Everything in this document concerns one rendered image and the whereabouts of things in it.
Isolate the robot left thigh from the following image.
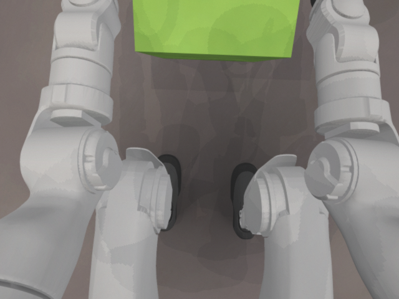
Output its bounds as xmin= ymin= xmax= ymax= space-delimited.
xmin=89 ymin=159 xmax=173 ymax=299

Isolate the left robot forearm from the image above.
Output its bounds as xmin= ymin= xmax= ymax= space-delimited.
xmin=20 ymin=0 xmax=121 ymax=174

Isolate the robot right upper arm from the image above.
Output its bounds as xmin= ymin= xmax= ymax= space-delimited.
xmin=304 ymin=137 xmax=399 ymax=299

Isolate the right robot forearm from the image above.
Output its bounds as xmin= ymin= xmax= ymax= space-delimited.
xmin=306 ymin=0 xmax=399 ymax=147

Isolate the right robot shin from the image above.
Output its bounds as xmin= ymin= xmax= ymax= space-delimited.
xmin=239 ymin=154 xmax=329 ymax=235

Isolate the carton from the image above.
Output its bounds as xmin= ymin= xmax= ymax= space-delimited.
xmin=133 ymin=0 xmax=300 ymax=62

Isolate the robot left upper arm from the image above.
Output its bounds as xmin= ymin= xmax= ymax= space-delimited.
xmin=0 ymin=126 xmax=122 ymax=299

